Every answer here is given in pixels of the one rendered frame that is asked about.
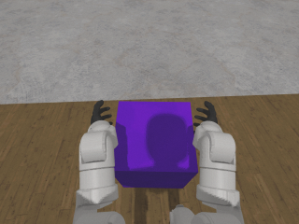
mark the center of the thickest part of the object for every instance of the robot right thigh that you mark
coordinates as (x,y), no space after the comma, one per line
(181,215)

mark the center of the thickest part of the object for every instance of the right robot hand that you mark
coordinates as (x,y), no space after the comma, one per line
(211,114)

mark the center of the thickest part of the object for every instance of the robot right upper arm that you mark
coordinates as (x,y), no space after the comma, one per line
(214,218)

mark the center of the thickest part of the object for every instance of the robot right forearm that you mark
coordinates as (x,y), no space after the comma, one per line
(217,162)

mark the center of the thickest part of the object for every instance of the left robot hand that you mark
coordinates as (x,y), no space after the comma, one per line
(97,111)

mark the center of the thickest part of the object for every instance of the robot left forearm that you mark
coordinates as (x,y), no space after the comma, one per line
(96,162)

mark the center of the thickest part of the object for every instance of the robot left upper arm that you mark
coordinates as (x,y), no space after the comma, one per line
(109,217)

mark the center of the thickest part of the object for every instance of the carton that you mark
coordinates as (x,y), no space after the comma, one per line
(155,147)

